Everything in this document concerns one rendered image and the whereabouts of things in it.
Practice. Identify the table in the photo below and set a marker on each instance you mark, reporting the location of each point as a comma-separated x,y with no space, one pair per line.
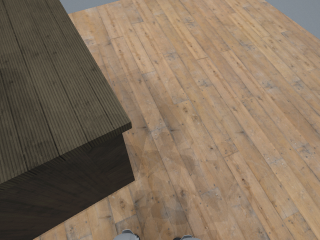
61,144

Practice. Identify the left robot shin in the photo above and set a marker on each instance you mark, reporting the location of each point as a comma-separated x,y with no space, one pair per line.
127,231

